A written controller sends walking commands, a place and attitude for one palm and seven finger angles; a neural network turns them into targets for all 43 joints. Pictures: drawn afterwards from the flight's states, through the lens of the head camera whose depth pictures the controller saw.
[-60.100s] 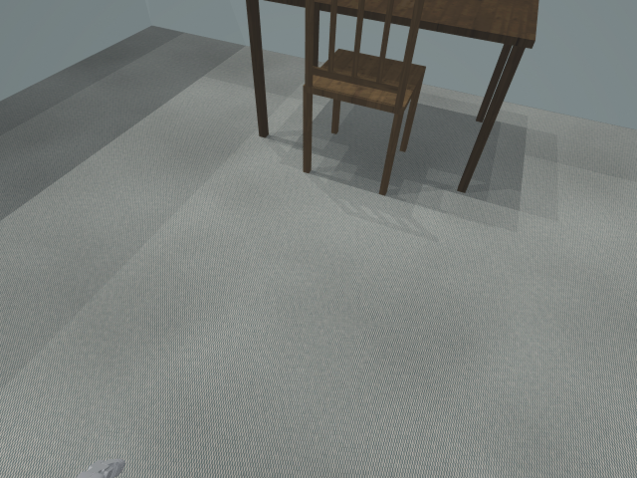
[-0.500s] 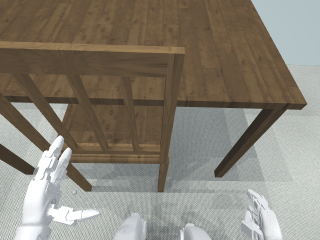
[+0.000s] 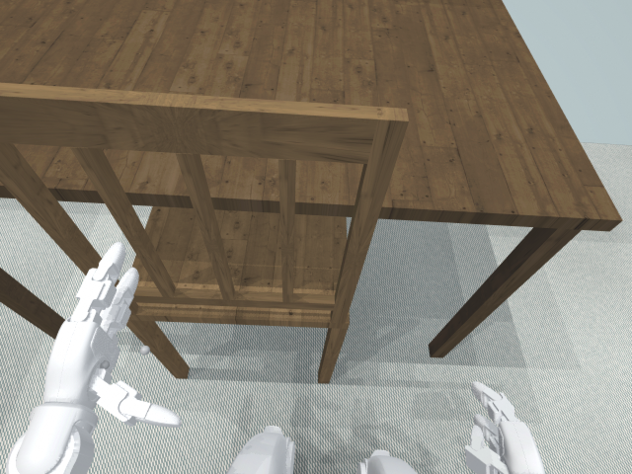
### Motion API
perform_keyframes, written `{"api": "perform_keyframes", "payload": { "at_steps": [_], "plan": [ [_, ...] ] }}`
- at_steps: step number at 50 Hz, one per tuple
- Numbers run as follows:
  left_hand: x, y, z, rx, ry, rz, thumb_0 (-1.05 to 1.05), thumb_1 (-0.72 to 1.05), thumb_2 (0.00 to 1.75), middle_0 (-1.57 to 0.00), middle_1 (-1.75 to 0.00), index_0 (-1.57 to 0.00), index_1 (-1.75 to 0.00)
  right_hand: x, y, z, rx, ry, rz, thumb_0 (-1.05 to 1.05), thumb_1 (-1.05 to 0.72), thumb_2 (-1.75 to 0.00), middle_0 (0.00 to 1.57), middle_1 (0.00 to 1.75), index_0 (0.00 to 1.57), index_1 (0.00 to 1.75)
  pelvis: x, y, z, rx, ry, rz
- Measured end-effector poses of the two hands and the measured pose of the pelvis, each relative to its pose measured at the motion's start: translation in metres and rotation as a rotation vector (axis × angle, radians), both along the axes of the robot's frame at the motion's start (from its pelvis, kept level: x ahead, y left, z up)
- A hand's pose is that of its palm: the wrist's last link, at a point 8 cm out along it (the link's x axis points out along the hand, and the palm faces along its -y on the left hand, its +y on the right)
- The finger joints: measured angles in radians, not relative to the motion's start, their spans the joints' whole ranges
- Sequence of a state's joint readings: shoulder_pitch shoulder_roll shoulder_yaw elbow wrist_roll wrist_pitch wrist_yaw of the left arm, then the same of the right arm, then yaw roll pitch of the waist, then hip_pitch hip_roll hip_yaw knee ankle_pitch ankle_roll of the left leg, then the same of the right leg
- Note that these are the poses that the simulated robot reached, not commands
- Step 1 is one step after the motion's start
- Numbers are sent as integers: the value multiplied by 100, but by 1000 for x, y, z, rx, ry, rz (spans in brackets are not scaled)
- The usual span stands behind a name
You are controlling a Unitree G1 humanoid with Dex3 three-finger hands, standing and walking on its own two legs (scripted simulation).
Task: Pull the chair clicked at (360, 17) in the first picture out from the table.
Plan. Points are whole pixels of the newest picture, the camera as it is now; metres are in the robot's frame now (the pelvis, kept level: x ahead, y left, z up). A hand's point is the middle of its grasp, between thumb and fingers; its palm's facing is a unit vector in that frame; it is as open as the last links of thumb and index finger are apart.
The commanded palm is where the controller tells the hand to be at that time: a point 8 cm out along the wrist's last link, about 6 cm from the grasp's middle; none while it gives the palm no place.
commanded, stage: raise the hand toward the chair's back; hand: left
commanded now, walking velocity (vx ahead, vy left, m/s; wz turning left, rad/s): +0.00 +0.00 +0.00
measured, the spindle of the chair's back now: (213, 240) +0.40 +0.17 +0.02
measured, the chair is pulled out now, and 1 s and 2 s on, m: -0.10 -0.10 -0.10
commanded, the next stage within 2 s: aim the fingers beside a spindle in 0.46 s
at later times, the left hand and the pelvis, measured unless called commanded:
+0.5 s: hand (156, 346) +0.25 +0.20 +0.04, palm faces +0.04 -1.00 -0.05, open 17.0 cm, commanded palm +0.23 +0.25 +0.05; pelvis +0.01 -0.01 +0.00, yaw +0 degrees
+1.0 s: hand (183, 346) +0.26 +0.17 +0.03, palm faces +0.03 -1.00 -0.04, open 17.0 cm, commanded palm +0.23 +0.23 +0.03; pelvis +0.01 -0.02 -0.01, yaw +0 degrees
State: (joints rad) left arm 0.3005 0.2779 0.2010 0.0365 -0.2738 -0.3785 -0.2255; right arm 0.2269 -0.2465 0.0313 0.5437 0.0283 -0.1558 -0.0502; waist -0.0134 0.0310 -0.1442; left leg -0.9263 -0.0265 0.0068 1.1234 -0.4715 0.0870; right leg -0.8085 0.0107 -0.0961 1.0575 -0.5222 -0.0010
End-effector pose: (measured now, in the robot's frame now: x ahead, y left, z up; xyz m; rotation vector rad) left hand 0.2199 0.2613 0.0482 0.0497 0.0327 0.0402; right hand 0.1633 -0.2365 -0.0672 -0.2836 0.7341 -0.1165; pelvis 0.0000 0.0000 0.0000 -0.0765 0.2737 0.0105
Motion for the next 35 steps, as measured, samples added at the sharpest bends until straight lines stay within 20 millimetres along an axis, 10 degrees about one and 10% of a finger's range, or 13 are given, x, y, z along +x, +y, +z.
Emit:
{"api": "perform_keyframes", "payload": {
  "at_steps": [35],
  "plan": [
    [8, -22, -4, -10, 14, -5, -2, -50, 30, -6, -8, -6, -8, 13, -16, -2, 15, -10, 5, 1, -90, -90, 21, 30, 20, 30, 8, -15, 0, 12, 14, -2]
  ]
}}
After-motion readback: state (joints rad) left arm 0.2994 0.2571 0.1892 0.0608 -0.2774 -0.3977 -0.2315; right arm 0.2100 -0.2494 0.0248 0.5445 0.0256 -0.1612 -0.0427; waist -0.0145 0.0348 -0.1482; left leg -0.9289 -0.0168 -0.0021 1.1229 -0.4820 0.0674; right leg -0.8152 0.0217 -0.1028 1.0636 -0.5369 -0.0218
